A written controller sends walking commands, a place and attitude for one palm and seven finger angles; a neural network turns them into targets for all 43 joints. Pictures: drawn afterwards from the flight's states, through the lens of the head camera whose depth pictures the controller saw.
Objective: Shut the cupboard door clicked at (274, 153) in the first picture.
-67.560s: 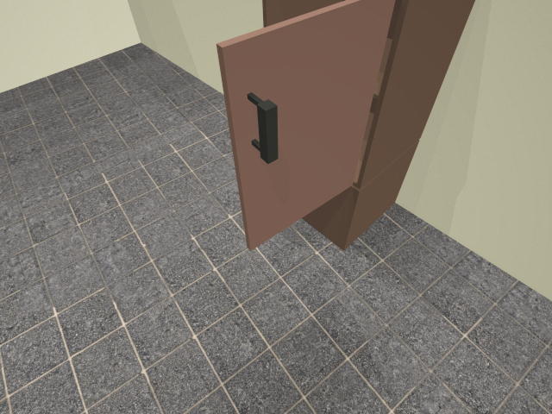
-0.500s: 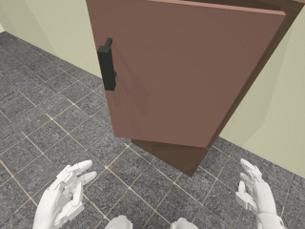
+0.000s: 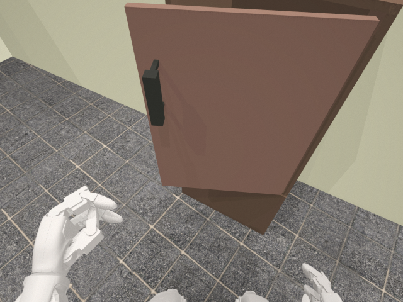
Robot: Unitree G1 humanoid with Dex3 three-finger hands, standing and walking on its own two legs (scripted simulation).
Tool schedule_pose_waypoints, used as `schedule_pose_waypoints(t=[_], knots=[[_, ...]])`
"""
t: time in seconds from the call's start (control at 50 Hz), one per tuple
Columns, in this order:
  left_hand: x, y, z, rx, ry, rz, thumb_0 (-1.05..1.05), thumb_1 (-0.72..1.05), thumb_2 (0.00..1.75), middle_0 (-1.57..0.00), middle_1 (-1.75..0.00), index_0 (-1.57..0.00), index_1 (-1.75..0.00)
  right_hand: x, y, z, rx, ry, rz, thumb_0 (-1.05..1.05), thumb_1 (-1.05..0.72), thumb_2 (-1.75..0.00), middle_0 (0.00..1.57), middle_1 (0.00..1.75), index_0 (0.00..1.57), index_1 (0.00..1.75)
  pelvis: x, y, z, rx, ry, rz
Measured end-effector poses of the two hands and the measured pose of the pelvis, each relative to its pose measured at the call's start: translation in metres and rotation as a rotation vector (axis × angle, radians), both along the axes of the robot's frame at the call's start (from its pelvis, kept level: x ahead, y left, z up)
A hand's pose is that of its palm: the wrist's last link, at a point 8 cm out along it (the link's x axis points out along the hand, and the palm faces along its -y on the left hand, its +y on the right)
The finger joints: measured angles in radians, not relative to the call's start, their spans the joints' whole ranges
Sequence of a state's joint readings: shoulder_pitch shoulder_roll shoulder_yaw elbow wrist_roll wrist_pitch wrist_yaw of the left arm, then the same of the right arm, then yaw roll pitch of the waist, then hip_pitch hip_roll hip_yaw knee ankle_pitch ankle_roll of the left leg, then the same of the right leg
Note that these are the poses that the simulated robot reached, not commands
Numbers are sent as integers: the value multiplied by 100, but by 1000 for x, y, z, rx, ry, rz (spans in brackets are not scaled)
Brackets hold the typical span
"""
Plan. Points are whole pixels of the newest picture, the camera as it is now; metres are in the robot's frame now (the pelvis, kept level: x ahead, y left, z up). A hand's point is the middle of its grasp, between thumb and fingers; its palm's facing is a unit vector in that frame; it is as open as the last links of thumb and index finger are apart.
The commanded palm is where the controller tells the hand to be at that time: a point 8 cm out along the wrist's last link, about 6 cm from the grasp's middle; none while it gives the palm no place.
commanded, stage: raise the hand and make a fist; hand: left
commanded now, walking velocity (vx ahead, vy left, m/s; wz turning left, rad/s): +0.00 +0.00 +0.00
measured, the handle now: (156, 93) +0.49 +0.13 +0.15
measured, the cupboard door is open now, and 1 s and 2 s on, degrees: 25 25 25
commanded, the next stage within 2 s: bring the fist close to the handle in 1.00 s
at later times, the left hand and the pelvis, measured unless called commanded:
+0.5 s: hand (111, 198) +0.26 +0.17 +0.13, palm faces -0.03 -1.00 -0.06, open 3.1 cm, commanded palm +0.23 +0.23 +0.14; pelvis +0.04 -0.01 +0.03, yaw +1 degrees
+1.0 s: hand (104, 188) +0.25 +0.17 +0.16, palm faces +0.07 -1.00 -0.05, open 3.1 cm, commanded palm +0.22 +0.21 +0.15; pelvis +0.03 -0.03 +0.04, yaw +0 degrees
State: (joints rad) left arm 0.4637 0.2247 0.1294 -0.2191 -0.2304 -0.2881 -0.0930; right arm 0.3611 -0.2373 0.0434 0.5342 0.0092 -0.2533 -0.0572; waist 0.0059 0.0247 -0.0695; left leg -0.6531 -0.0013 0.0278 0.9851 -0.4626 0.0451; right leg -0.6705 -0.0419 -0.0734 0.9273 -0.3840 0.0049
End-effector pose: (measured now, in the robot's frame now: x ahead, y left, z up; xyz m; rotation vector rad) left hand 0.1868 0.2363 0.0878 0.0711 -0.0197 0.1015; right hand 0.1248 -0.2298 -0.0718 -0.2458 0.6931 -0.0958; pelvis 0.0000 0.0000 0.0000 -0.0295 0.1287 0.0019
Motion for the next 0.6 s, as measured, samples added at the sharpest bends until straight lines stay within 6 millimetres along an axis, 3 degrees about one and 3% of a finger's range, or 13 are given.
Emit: schedule_pose_waypoints(t=[0.06,0.16,0.22,0.34,0.5,0.6], knots=[[7,-8,6,-5,-47,-64,2,91,90,-92,-108,-92,-109,14,-8,4,-30,-24,20,2,-90,-90,21,30,20,30,3,2,0,-7,1,9],[23,-21,0,-15,47,-173,2,90,90,-102,-118,-101,-119,45,-10,22,-30,-113,-4,2,-90,-90,21,30,20,30,12,1,5,-3,-7,3],[29,-13,7,-16,67,-131,2,90,90,-108,-124,-107,-125,63,-6,34,-12,-162,-9,2,-90,-90,20,30,20,30,20,-1,11,1,-17,-2],[34,3,42,-2,-48,-26,2,90,90,-118,-136,-118,-137,90,8,44,28,-194,65,1,-90,-90,20,30,20,30,32,-7,19,-1,-35,12],[49,-15,41,-7,56,-128,2,90,90,-127,-146,-127,-147,96,9,40,60,-158,78,1,-90,-90,21,30,20,30,38,-14,27,7,-54,15],[55,-6,62,9,1,-75,2,90,90,-129,-148,-129,-149,89,-1,39,58,-134,53,1,-90,-90,21,30,20,30,41,-21,32,14,-71,12]])
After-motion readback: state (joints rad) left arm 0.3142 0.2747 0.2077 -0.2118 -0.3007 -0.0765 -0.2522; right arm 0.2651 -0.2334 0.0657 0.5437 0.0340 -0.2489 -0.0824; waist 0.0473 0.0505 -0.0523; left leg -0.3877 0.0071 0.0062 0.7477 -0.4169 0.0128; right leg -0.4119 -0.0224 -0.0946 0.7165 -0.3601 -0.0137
